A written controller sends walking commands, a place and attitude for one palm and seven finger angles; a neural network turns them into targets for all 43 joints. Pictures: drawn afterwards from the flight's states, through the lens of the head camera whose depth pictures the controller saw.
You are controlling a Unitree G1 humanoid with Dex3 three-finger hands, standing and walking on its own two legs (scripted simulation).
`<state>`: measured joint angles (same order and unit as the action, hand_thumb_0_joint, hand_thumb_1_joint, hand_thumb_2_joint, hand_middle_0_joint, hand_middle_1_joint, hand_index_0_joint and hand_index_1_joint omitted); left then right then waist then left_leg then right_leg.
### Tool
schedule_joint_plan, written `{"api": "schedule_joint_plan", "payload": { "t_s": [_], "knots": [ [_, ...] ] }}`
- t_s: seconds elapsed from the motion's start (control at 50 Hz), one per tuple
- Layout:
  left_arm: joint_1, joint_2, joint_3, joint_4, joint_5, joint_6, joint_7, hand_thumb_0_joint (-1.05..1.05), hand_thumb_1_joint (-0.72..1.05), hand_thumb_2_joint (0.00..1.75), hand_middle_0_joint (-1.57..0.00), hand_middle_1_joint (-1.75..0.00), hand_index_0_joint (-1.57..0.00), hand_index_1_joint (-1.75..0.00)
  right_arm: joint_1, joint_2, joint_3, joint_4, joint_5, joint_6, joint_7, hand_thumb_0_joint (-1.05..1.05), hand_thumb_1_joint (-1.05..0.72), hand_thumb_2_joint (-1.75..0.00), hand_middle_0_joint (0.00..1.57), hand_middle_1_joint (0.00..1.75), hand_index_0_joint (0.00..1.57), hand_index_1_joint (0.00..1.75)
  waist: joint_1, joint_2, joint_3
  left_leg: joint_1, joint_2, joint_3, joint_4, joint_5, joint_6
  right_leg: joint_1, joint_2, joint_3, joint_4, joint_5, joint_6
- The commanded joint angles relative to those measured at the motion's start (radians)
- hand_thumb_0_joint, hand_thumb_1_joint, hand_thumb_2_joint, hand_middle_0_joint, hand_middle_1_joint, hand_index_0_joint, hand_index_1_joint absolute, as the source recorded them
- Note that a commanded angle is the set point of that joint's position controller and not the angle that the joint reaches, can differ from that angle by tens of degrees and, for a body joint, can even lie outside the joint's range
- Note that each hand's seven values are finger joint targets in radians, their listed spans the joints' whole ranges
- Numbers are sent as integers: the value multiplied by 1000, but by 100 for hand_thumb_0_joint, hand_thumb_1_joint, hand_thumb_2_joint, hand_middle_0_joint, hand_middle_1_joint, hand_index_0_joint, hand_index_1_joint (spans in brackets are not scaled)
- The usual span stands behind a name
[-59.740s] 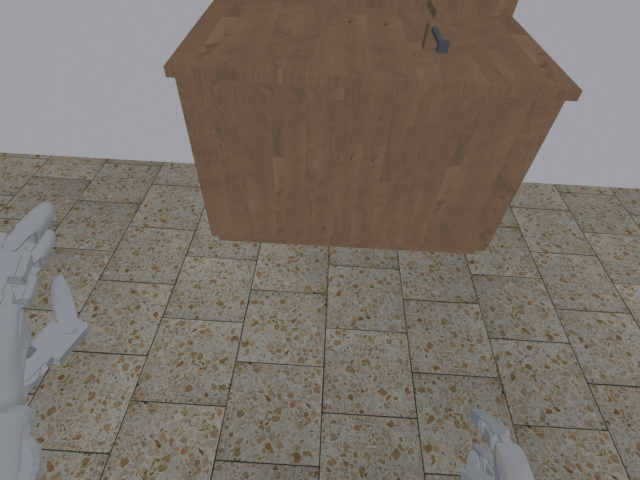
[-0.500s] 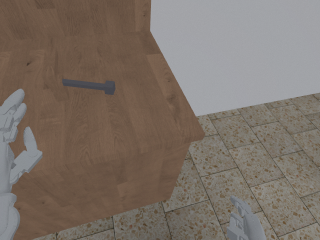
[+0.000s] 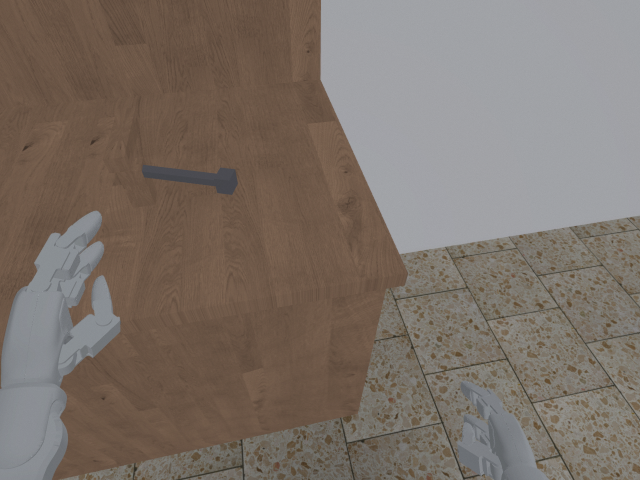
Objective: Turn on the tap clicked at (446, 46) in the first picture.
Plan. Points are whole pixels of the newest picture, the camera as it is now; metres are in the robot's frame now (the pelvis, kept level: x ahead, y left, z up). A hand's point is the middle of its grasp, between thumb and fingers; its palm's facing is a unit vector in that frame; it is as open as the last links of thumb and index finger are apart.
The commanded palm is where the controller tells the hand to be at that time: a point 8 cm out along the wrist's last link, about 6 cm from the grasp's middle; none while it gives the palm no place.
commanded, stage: turn the palm inward beside the body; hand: left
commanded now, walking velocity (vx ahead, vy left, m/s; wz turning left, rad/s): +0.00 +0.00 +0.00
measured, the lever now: (226, 181) +0.50 +0.21 +0.10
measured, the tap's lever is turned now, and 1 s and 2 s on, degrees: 68 68 68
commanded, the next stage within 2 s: reach beside the lever's end, fingers flat in 1.86 s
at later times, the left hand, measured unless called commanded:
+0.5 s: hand (100, 325) +0.21 +0.24 +0.15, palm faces +0.51 -0.82 -0.27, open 7.4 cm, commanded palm +0.15 +0.27 +0.17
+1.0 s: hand (74, 342) +0.20 +0.26 +0.15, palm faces +0.48 -0.86 -0.19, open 7.4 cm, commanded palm +0.14 +0.29 +0.16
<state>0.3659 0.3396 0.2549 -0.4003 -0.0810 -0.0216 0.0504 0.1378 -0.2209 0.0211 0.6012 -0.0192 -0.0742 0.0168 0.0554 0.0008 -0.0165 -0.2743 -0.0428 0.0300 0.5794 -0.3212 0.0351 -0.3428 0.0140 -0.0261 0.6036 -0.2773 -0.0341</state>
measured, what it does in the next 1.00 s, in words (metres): stands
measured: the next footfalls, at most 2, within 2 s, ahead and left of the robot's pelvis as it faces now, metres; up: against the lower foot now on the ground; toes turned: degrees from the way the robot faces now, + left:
none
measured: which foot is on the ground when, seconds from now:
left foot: down 0.00-1.00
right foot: down 0.00-1.00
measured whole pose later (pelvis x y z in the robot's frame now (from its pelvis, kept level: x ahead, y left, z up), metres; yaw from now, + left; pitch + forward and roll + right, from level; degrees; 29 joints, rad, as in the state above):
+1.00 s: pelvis +0.01 +0.01 +0.00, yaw +3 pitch +1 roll +0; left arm 0.46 0.25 0.24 -0.53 -0.17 0.10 0.14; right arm 0.19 -0.20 0.04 0.64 0.02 -0.19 -0.06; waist 0.09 0.04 -0.07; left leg -0.30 -0.05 -0.02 0.65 -0.37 0.03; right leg -0.33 -0.01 -0.06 0.64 -0.33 -0.02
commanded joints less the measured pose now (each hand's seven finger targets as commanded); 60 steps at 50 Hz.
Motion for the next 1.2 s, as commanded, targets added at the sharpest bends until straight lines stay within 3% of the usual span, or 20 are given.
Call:
{"api": "schedule_joint_plan", "payload": {
  "t_s": [0.0, 0.02, 0.04, 0.08, 0.18, 0.22, 0.3, 0.34, 0.36, 0.42, 0.48, 0.52, 0.56, 0.6, 0.66, 0.74, 0.76, 0.9, 1.04, 1.18],
  "knots": [
    [-194, 248, 279, -236, -22, -229, 130, 0, 90, 90, -20, -30, -20, -30, -73, -109, -48, -107, 5, -75, -23, 0, -90, -90, 20, 30, 20, 30, 20, 97, -177, -5, 40, -46, -47, 201, -34, 57, 17, -12, -62, 69, 3],
    [-215, 258, 277, -204, -15, -228, 134, 0, 90, 90, -20, -30, -20, -30, -63, -113, -49, -91, 8, -76, -24, 0, -90, -90, 20, 30, 20, 30, 10, 166, -157, -20, 34, -40, -33, 163, -27, 40, 8, -1, -70, 46, 2],
    [-233, 291, 297, -163, -4, -208, 137, 0, 90, 90, -20, -30, -20, -30, -55, -120, -46, -78, 10, -71, -31, 0, -90, -90, 20, 30, 20, 30, -2, 172, -121, -46, 32, -40, -30, 113, -19, 26, 0, 11, -89, 7, 3],
    [-263, 238, 209, -103, -9, -149, 102, 0, 90, 90, -20, -30, -20, -30, -80, -123, -44, -79, 20, -74, -40, 0, -90, -90, 20, 30, 20, 30, -21, 196, -93, -84, 26, -35, -10, 31, -8, 30, -32, 48, -125, -73, 5],
    [-341, 233, 121, -13, -72, 14, -16, 0, 90, 90, -20, -30, -20, -30, -155, -138, -43, -74, 51, -67, -88, 0, -90, -90, 20, 30, 20, 30, -36, -16, -13, -213, 58, -75, 85, -85, -41, 109, -199, 326, -284, -321, 85],
    [-365, 263, 155, -10, -79, 24, -28, 0, 90, 90, -20, -30, -20, -30, -178, -143, -54, -60, 52, -67, -96, 0, -90, -90, 20, 30, 20, 30, -20, -114, -26, -241, 67, -107, 114, -70, -53, 135, -230, 360, -287, -347, 110],
    [-239, 287, 270, -113, -96, -53, 26, 0, 90, 90, -20, -30, -20, -30, -183, -120, -73, -62, 44, -79, -82, 0, -90, -90, 20, 30, 20, 30, 31, -113, -149, -257, 70, -124, 128, -42, -62, 199, -230, 344, -203, -197, 112],
    [-170, 314, 328, -153, -106, -89, 61, 0, 90, 90, -20, -30, -20, -30, -172, -112, -75, -58, 47, -82, -71, 0, -90, -90, 20, 30, 20, 30, 53, -47, -201, -250, 65, -113, 124, -34, -64, 216, -217, 325, -168, -143, 102],
    [-147, 269, 299, -164, -109, -99, 73, 0, 90, 90, -20, -30, -20, -30, -163, -104, -74, -62, 47, -84, -67, 0, -90, -90, 20, 30, 20, 30, 46, -47, -202, -257, 62, -107, 125, -26, -61, 208, -215, 314, -152, -104, 101],
    [-57, 233, 289, -150, -117, -88, 91, 0, 90, 90, -20, -30, -20, -30, -141, -114, -76, -59, 55, -97, -64, 0, -90, -90, 20, 30, 20, 30, 33, -38, -174, -269, 56, -88, 143, -6, -56, 186, -216, 321, -132, 15, 103],
    [-49, 195, 223, -203, -97, -54, 87, 0, 90, 90, -20, -30, -20, -30, -107, -122, -69, -74, 60, -117, -70, 0, -90, -90, 20, 30, 20, 30, 18, 12, -165, -191, 47, -60, 109, 92, -30, 131, -160, 212, -95, 141, 81],
    [-44, 168, 186, -229, -101, -45, 70, 0, 90, 90, -20, -30, -20, -30, -82, -132, -65, -83, 58, -138, -80, 0, -90, -90, 20, 30, 20, 30, 8, -1, -164, -137, 46, -59, 84, 152, -16, 101, -120, 139, -72, 197, 68],
    [-45, 136, 145, -263, -99, -58, 52, 0, 90, 90, -20, -30, -20, -30, -52, -137, -62, -88, 57, -165, -88, 0, -90, -90, 20, 30, 20, 30, 1, -16, -166, -70, 38, -56, 54, 221, 3, 67, -67, 41, -36, 246, 49],
    [-43, 128, 126, -287, -101, -77, 34, 0, 90, 90, -20, -30, -20, -30, -32, -143, -63, -93, 55, -188, -95, 0, -90, -90, 20, 30, 20, 30, 2, 5, -175, -28, 37, -63, 36, 277, 6, 53, -37, -6, -12, 258, 31],
    [-15, 107, 115, -325, -90, -97, 43, 0, 90, 90, -20, -30, -20, -30, -15, -135, -58, -97, 48, -213, -96, 0, -90, -90, 20, 30, 20, 30, 15, 36, -191, 18, 46, -80, 21, 388, -15, 43, -26, -39, 12, 261, 19],
    [69, 116, 156, -321, -79, -63, 76, 0, 90, 90, -20, -30, -20, -30, -16, -128, -55, -96, 45, -214, -86, 0, -90, -90, 20, 30, 20, 30, 49, 102, -197, 41, 63, -94, 13, 539, -64, 46, -21, -51, 19, 250, 13],
    [49, 73, 112, -337, -76, -51, 79, 0, 90, 90, -20, -30, -20, -30, -10, -120, -51, -101, 45, -210, -81, 0, -90, -90, 20, 30, 20, 30, 37, 103, -187, 44, 69, -99, 8, 564, -75, 37, -24, -57, 19, 239, 12],
    [20, 35, 63, -346, -87, 55, 90, 0, 90, 90, -20, -30, -20, -30, -42, -123, -38, -116, 47, -180, -89, 0, -90, -90, 20, 30, 20, 30, 26, 58, -140, 35, 78, -118, -35, 424, -82, 25, -16, -62, -16, 138, 12],
    [10, 68, 72, -394, -74, 64, 110, 0, 90, 90, -20, -30, -20, -30, -85, -113, -19, -118, 45, -178, -100, 0, -90, -90, 20, 30, 20, 30, 37, 107, -116, 6, 62, -127, -77, 211, -81, 30, -13, -55, -31, 53, 5],
    [31, 37, 59, -371, -107, 92, 119, 0, 90, 90, -20, -30, -20, -30, -107, -109, -11, -119, 54, -182, -106, 0, -90, -90, 20, 30, 20, 30, 29, 66, -62, -43, 49, -121, -97, 24, -55, 31, -19, -46, -68, -35, 8]
  ]
}}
